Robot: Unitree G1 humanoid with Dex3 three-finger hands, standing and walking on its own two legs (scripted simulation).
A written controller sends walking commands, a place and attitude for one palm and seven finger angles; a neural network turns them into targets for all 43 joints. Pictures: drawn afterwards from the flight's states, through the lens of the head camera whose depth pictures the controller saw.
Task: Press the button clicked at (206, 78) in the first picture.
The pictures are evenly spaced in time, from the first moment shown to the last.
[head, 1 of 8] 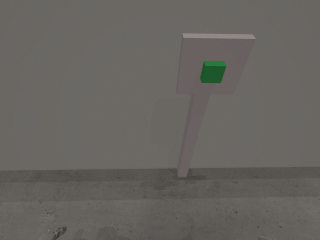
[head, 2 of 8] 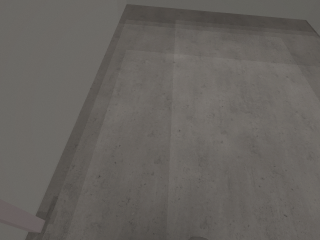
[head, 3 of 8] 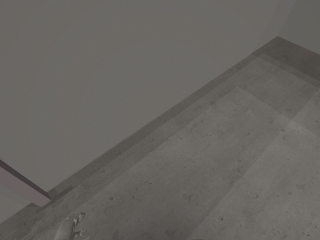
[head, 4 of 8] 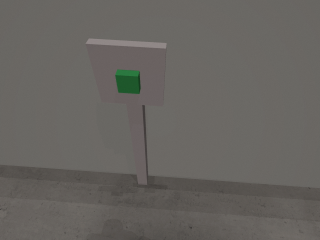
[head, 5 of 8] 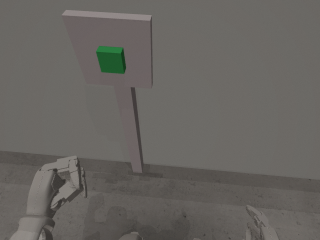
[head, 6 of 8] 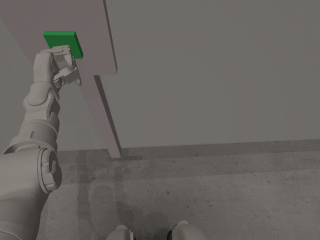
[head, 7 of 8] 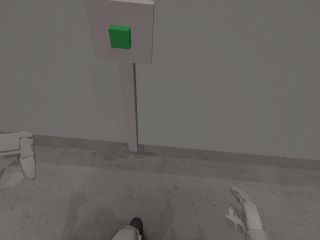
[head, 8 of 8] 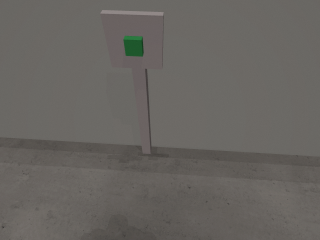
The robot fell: no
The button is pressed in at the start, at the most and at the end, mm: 0 13 0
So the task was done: yes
